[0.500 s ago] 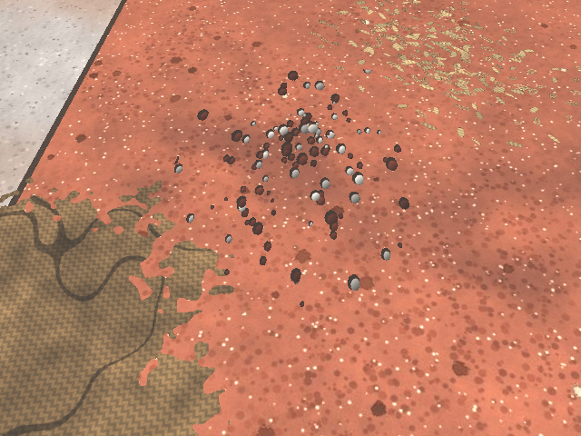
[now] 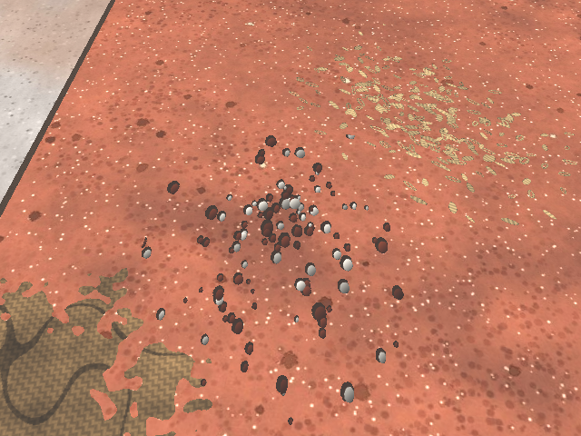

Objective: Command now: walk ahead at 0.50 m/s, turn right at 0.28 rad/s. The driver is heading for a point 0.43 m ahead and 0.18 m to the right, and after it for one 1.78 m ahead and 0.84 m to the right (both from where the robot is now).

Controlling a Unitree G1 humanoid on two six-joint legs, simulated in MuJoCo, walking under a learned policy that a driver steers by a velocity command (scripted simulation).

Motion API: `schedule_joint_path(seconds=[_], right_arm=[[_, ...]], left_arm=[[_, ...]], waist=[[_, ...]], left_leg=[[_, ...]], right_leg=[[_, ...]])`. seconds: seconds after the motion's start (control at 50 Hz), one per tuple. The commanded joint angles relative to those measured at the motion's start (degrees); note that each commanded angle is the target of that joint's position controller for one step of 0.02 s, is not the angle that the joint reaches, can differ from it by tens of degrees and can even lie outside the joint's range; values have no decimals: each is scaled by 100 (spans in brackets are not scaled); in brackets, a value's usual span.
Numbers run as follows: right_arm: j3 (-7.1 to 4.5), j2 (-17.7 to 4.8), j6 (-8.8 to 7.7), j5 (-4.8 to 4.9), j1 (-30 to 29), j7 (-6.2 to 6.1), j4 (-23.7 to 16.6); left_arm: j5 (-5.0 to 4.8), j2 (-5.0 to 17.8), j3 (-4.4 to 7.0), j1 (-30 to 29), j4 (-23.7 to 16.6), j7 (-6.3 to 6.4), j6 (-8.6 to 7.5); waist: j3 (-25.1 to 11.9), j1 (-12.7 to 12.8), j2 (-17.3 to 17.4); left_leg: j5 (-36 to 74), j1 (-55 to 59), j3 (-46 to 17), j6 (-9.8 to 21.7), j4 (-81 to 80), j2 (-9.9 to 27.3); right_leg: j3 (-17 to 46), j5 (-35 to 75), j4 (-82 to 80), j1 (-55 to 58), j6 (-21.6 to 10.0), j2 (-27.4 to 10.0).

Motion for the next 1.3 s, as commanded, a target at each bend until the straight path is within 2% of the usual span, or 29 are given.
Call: schedule_joint_path(seconds=[0.02, 0.1, 0.16, 0.18, 0.2, 0.22, 0.26, 0.3, 0.38, 0.46, 0.56, 0.62, 0.64, 0.66, 0.68, 0.7, 0.72, 0.74, 0.8, 0.94, 1.06, 1.08, 1.1, 1.12, 1.14, 1.16, 1.18, 1.22, 1.3], right_arm=[[-81, -615, -102, -13, 123, -81, -150], [-78, -795, -70, -47, 212, -186, 1], [-142, -1067, 41, -92, 54, -234, -53], [-141, -1096, 44, -47, -127, -218, -187], [-27, -541, -17, 74, 138, -103, -524], [-89, -765, -81, -9, -200, -44, -673], [-48, -741, -195, 3, -720, 15, -879], [-42, -668, -50, -118, -626, 5, -879], [1, -510, 243, -192, -779, 63, -1055], [38, -469, 246, -115, -1537, 37, -1362], [74, -592, 200, -17, -2049, -14, -1585], [-4, -901, 102, -17, -1335, -97, -1412], [-32, -981, 18, -59, -825, -148, -1296], [-104, -1366, -55, -129, -203, -219, -1280], [-167, -1721, 53, -102, -362, -203, -1452], [-184, -1410, 176, 70, -406, -171, -1466], [-45, -896, 223, 77, -710, -179, -1583], [40, -644, 270, 49, -1033, -195, -1612], [6, -773, 331, -38, -1240, -241, -1597], [-120, -935, 410, -79, -1197, -189, -1581], [-278, -1265, 564, -57, -1089, -104, -1538], [-284, -1235, 602, -37, -985, -95, -1490], [-270, -1060, 648, -47, -717, -51, -1406], [-109, -436, 701, -44, -546, -1, -1684], [-183, -823, 801, -64, -1205, -105, -1787], [-179, -758, 850, 36, -1232, -96, -1764], [-179, -735, 837, 78, -1046, -68, -1643], [-253, -898, 781, -39, -625, -41, -1334], [-183, -650, 823, 28, -717, 6, -1276]], left_arm=[[25, 213, -20, -733, -529, -34, -97], [41, 214, -41, -808, -674, -44, -130], [83, 534, 116, 611, -294, 21, -173], [164, 829, 249, 1507, -55, 71, -203], [184, 1575, 469, 1799, -63, 158, -168], [-60, 1545, 464, 1567, -73, 122, -119], [-120, 1040, 349, 894, -115, 151, -84], [-137, 695, 239, 532, -136, 194, -121], [-145, 931, 282, 721, -120, 183, -283], [-153, 988, 300, 1050, -101, 204, -218], [-83, 1014, 320, 1304, -173, 296, -30], [-37, 1119, 359, 856, -386, 348, -12], [-111, 1121, 355, 641, -456, 324, -58], [-215, 792, 255, 708, -685, 291, -127], [-354, 364, 199, 1769, -707, 359, -88], [-95, 875, 258, 1989, -479, 416, 37], [-3, 1031, 315, 1497, -443, 377, 126], [16, 972, 312, 1105, -527, 309, 186], [-11, 782, 277, 1011, -607, 135, 413], [-8, 594, 147, 347, -987, 14, 552], [-53, 596, 103, 215, -1201, -48, 446], [-41, 607, 109, 427, -1124, -28, 390], [9, 781, 138, 557, -1090, 32, 319], [23, 1482, 250, 385, -1324, 101, 279], [71, 1684, 356, 666, -1263, 165, 282], [74, 1354, 261, 471, -1180, 203, 274], [24, 1077, 169, 73, -1192, 217, 261], [-29, 817, 88, -308, -1275, 271, 215], [-60, 633, 0, 16, -1105, 284, 126]], waist=[[531, -122, 515], [365, -30, 662], [-511, 603, 858], [-966, 1082, 590], [-1586, 864, -714], [-1870, 787, -489], [-427, 471, 328], [52, 49, 468], [-46, -29, 171], [-18, 229, -4], [-294, 542, -232], [-424, 166, -296], [-570, -160, -139], [-1261, -300, 532], [-2028, 215, 1742], [-2275, 234, 1282], [-1582, 204, 707], [-1003, 223, 613], [-533, 331, 1186], [-517, 232, 1228], [-526, 213, 1144], [-518, 290, 921], [-361, 302, 109], [-298, 103, -1632], [3, 559, -954], [65, 319, -702], [143, 78, -627], [-154, -57, -685], [-418, 86, -327]], left_leg=[[2712, -209, -209, 279, -334, 1726], [5062, 427, 187, 96, 509, 1866], [6446, 365, 405, 30, 2823, 1914], [5115, -651, 497, -67, 4315, 1760], [949, -2936, 558, -355, 6684, 798], [-1522, -4137, -621, -365, 7616, 186], [-532, -4471, -904, -345, 6924, 908], [-414, -3826, -855, -523, 6090, 1158], [-56, -3628, -606, -835, 5166, 1194], [692, -3692, -440, -974, 3957, 959], [935, -3505, -549, -826, 2955, 558], [775, -2448, -773, -577, 1982, 397], [1517, -1657, -798, -448, 1337, 518], [3184, -282, -1755, -146, 1469, 1784], [6145, 883, -3456, 778, 1825, 3587], [5506, 476, -3883, 1104, 1791, 3575], [4396, -172, -3099, 949, 1568, 3097], [3570, -738, -2372, 698, 1287, 2642], [2989, -1612, -1290, 538, 895, 2069], [923, -1842, -707, 611, 576, 2231], [416, -1979, -365, 290, 1120, 2401], [435, -2263, -219, 50, 1487, 2297], [-70, -2656, 158, -366, 2302, 1978], [-2113, -3970, 636, -896, 3734, 1066], [-2130, -3819, -258, -855, 4534, 825], [-1672, -3607, -539, -807, 4820, 899], [-1176, -3469, -606, -754, 4800, 916], [-700, -3323, -439, -732, 4975, 805], [-753, -3098, -533, -785, 4384, 809]], right_leg=[[-284, 318, -574, -113, -119, 119], [-806, -361, -1214, 485, -484, 506], [-932, -1072, -1532, 2092, -908, 1033], [-274, -1030, -1917, 3493, -1210, 683], [2422, -926, -2031, 5326, -2089, -1036], [4359, -574, -2868, 5677, -2499, -1504], [2808, -508, -3191, 4150, -2006, -1169], [1925, 278, -3425, 2982, -1612, -591], [1362, 895, -3579, 2529, -1538, -151], [1034, 3061, -3041, 2770, -1121, 128], [1401, 3276, -2353, 3491, -830, 123], [1825, 3120, -1595, 3429, -534, 170], [1765, 2868, -922, 3193, -374, 413], [1455, 1132, 416, 2516, -166, 716], [609, -3927, 1989, 1311, -57, 1680], [485, -3737, 2608, 1099, -82, 1232], [510, -3224, 2719, 1017, -20, 1019], [418, -2885, 2508, 945, 72, 866], [210, -2371, 2335, 1229, 316, 761], [-92, -2048, 806, 1463, 283, 439], [-542, -1942, -1062, 2507, -47, 542], [-463, -1681, -1730, 2990, -156, 641], [397, -1524, -2768, 3227, -276, 244], [2901, -1037, -3445, 3498, -778, -1562], [2764, 89, -3348, 2504, -1358, -1803], [2142, 312, -3238, 2390, -1331, -1383], [1611, 228, -3252, 2308, -1123, -973], [1065, 988, -3072, 2747, -968, -521], [1005, 1409, -2938, 3348, -1028, -613]])
Velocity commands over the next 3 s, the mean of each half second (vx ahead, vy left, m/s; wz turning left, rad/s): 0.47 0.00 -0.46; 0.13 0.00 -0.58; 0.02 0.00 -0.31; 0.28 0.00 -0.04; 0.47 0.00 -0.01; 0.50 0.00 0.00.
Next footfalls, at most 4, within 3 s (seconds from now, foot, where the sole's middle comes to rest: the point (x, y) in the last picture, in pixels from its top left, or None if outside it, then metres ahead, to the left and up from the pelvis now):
0.18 right None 0.26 -0.10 -0.78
0.66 left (295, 411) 0.55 -0.01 -0.78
1.10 right None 0.37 -0.17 -0.78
1.48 left None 0.49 0.00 -0.78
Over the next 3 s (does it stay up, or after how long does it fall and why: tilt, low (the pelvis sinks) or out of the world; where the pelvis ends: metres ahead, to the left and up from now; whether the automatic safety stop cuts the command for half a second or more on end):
stays up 0.88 -0.51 0.00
